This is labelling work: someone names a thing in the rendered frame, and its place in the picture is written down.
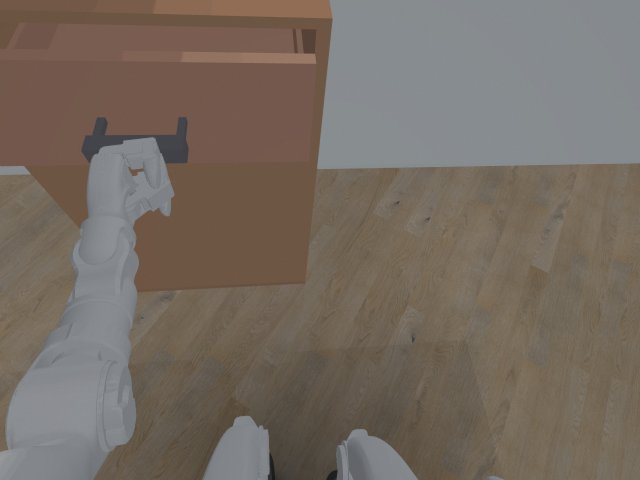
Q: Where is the handle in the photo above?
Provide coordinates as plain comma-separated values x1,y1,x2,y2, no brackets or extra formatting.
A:
81,117,189,163

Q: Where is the drawer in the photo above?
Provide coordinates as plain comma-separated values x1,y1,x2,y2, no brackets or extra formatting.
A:
0,23,316,166

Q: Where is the left robot thigh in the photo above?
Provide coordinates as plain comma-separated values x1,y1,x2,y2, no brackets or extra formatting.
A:
202,424,270,480

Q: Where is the robot left forearm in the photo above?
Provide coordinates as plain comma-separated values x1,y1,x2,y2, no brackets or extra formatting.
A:
5,215,139,450

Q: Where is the cabinet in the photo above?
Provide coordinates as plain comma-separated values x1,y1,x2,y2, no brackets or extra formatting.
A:
0,0,333,292

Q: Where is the robot thigh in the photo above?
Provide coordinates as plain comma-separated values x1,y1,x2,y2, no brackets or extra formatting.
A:
336,436,418,480
202,424,270,480

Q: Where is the robot left hand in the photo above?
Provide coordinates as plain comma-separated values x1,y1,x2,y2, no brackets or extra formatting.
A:
87,137,174,228

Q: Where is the robot left upper arm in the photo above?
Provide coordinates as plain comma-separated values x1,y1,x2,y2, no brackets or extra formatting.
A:
0,359,136,480

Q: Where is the right robot thigh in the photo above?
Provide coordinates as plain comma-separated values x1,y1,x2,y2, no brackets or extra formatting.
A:
336,436,418,480

